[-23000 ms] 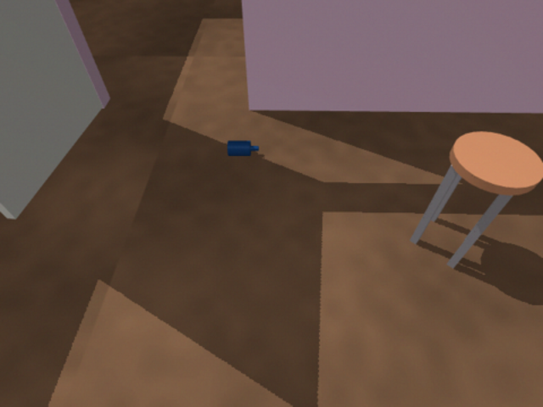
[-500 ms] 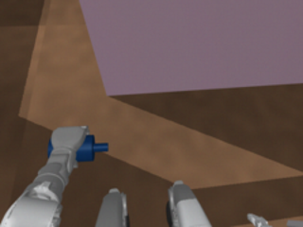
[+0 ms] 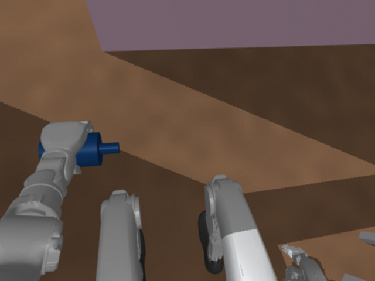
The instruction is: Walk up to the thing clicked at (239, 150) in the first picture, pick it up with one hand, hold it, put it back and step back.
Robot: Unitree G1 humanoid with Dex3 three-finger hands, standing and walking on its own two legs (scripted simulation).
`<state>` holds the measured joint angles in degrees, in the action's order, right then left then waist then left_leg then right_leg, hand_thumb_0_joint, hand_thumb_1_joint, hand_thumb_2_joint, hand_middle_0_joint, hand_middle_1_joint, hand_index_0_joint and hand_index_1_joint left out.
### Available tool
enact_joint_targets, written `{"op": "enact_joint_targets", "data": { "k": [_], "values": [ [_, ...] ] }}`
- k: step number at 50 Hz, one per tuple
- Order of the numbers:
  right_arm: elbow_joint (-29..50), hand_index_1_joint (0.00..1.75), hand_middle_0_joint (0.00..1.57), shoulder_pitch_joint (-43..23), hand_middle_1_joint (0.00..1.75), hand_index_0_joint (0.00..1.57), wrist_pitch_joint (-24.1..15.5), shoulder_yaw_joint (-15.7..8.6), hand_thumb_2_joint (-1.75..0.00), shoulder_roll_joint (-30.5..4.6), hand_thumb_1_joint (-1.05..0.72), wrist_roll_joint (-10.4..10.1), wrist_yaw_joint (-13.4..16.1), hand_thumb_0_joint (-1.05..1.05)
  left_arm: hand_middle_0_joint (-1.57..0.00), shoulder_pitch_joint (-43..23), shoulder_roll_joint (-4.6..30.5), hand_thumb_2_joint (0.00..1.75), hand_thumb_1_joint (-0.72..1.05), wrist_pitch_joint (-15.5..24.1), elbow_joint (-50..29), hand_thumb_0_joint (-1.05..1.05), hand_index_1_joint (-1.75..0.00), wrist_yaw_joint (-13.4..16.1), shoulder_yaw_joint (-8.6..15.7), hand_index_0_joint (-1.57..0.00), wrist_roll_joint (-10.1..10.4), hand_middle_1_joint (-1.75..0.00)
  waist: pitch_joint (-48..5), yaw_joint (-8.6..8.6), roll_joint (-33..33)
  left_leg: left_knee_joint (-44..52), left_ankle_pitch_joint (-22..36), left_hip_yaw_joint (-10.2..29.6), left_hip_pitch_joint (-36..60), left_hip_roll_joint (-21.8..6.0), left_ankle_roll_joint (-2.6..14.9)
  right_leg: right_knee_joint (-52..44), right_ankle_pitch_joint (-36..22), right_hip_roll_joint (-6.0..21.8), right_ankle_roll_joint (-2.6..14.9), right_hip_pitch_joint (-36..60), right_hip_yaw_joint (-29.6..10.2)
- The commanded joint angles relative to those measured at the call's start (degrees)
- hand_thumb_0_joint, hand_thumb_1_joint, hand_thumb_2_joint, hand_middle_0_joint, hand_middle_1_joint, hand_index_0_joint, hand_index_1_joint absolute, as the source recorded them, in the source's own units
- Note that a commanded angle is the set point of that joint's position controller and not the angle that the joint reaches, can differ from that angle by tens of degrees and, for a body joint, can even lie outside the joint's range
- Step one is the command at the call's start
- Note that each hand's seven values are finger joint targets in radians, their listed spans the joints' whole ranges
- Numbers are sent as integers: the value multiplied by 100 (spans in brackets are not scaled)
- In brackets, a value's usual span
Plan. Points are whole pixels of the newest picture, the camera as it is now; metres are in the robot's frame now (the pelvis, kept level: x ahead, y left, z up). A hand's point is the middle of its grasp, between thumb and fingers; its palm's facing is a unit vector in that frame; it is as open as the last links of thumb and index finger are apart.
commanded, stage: crouch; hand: left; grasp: from above
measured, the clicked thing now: (83, 149) +0.42 +0.21 -0.19
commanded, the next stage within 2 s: lower in 0.80 s
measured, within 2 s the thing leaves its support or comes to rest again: neither
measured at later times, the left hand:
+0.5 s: hand (82, 152) +0.43 +0.23 -0.26, palm faces -0.50 -0.01 -0.87, open 10.9 cm
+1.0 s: hand (85, 150) +0.45 +0.23 -0.30, palm faces -0.50 -0.01 -0.87, open 10.9 cm
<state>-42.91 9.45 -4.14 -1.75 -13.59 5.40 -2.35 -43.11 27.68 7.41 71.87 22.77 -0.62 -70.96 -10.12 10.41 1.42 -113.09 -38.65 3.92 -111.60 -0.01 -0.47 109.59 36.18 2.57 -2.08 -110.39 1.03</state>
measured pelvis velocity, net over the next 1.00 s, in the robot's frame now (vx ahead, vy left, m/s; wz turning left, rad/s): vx -0.01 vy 0.00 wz -0.05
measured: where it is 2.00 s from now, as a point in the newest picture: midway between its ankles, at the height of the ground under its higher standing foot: (174, 261)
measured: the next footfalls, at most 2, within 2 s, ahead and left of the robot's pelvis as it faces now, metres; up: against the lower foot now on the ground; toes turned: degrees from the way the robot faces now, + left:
none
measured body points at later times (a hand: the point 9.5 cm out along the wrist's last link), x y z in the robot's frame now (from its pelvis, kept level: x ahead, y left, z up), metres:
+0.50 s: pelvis +0.00 +0.00 -0.07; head +0.23 +0.04 +0.31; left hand +0.45 +0.23 -0.21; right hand +0.04 -0.28 -0.18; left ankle +0.07 +0.12 -0.43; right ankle +0.09 -0.14 -0.43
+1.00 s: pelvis -0.01 +0.00 -0.11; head +0.23 +0.04 +0.26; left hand +0.47 +0.23 -0.25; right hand +0.01 -0.28 -0.22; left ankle +0.07 +0.12 -0.43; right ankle +0.09 -0.14 -0.43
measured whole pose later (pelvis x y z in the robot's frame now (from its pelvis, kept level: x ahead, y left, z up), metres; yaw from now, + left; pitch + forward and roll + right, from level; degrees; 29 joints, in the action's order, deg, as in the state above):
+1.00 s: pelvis -0.01 +0.00 -0.11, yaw -3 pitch +36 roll -6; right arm -43.8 10.0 -5.1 1.1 -15.9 8.2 -7.4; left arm -54.7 36.4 10.2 86.0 25.1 3.9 -73.5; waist -3.8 14.3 0.5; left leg -133.7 -40.2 6.3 -129.4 0.3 -0.8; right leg 128.6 36.6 1.4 -2.5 -127.8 1.6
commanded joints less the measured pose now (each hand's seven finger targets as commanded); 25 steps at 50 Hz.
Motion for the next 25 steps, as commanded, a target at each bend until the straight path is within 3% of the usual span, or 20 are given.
{"op": "enact_joint_targets", "data": {
  "k": [1, 3, 4, 6, 7, 8, 9, 12, 13, 15, 18, 20, 25],
  "values": [
    [206, 30, 20, 1159, 30, 20, -101, -426, -90, -1251, -90, 73, -1, 0, -107, -2505, 1525, 99, 67, -71, -1021, 0, -72, 526, 345, -105, -25, -70, -4125, 81, 1362, 1113, 1422, -238, 3080, 115, 75, -937, -1286, -161, 422, 1635, 305],
    [194, 30, 20, 1125, 30, 20, -102, -420, -90, -1274, -90, 86, -24, 0, -109, -2565, 1568, 101, 68, -142, -755, 0, -71, 538, 369, -106, -17, -68, -3903, 115, 1335, 1039, 1224, -224, 2845, 110, 85, -853, -1124, -161, 421, 1385, 331],
    [202, 30, 20, 1121, 30, 20, -104, -417, -90, -1247, -90, 94, -49, 0, -109, -2559, 1417, 99, 70, -156, -635, 0, -72, 523, 283, -107, 12, -70, -3828, 172, 1326, 1006, 1146, -232, 2762, 112, 93, -810, -1076, -165, 423, 1368, 347],
    [191, 30, 20, 1105, 30, 20, -99, -413, -90, -1288, -90, 95, -64, 0, -108, -2486, 1547, 98, 68, -212, -455, 0, -70, 507, 360, -105, 44, -68, -3784, 138, 1189, 881, 1103, -251, 2521, 120, 122, -724, -1068, -174, 411, 1355, 359],
    [217, 30, 20, 1069, 30, 20, -106, -403, -90, -1219, -90, 94, -89, 0, -109, -2497, 1424, 96, 71, -218, -456, 0, -71, 461, 282, -107, 118, -69, -3795, 138, 1211, 833, 1113, -283, 2444, 129, 132, -673, -1084, -186, 413, 1413, 357],
    [233, 30, 20, 1104, 30, 20, -109, -388, -90, -1278, -90, 107, -103, 0, -108, -2439, 1438, 98, 71, -227, -449, 0, -72, 414, 295, -107, 124, -70, -3875, 180, 1195, 767, 1210, -268, 2461, 132, 126, -609, -1164, -175, 398, 1405, 376],
    [227, 30, 20, 1092, 30, 20, -98, -403, -90, -1297, -90, 99, -101, 0, -110, -2449, 1641, 98, 72, -225, -446, 0, -71, 384, 381, -108, 118, -70, -3883, 118, 1197, 664, 1264, -311, 2353, 133, 151, -578, -1246, -191, 383, 1473, 359],
    [244, 30, 20, 1116, 30, 20, -65, -400, -90, -1265, -90, 105, -156, 0, -110, -2352, 1538, 98, 74, -171, -362, 0, -73, 233, 301, -109, 169, -72, -3780, 257, 940, 440, 1268, -341, 1998, 143, 201, -491, -1372, -205, 333, 1642, 348],
    [230, 30, 20, 1100, 30, 20, -58, -408, -90, -1286, -90, 99, -160, 0, -110, -2449, 1680, 98, 72, -137, -419, 0, -72, 202, 352, -108, 179, -70, -3798, 210, 952, 381, 1249, -348, 1918, 138, 213, -454, -1368, -218, 329, 1603, 342],
    [232, 30, 20, 1127, 30, 20, -32, -424, -90, -1330, -90, 85, -181, 0, -109, -2383, 1852, 96, 72, -77, -421, 0, -72, 161, 439, -108, 139, -70, -3921, 136, 1011, 289, 1314, -342, 1950, 129, 197, -318, -1383, -225, 346, 1504, 357],
    [230, 30, 20, 1205, 30, 20, -14, -408, -90, -1347, -91, 105, -225, 0, -111, -2417, 1717, 97, 73, 46, -486, 0, -71, 174, 405, -110, 51, -69, -3830, 189, 1275, 235, 1417, -281, 2015, 123, 123, -109, -1361, -220, 390, 1203, 417],
    [217, 30, 20, 1185, 30, 20, -2, -409, -90, -1371, -91, 88, -244, 0, -111, -2500, 1896, 97, 73, 95, -488, 0, -71, 233, 485, -109, -31, -69, -3847, 124, 1438, 223, 1446, -236, 2154, 111, 91, 47, -1309, -238, 436, 930, 456],
    [177, 30, 20, 1255, 30, 20, -28, -412, -90, -1460, -91, 138, -318, 0, -108, -2693, 1894, 92, 67, 152, -341, 0, -66, 422, 530, -105, -140, -64, -3612, 280, 1501, 148, 1168, -179, 2123, 97, 70, 181, -1093, -199, 439, 489, 505]
  ]
}}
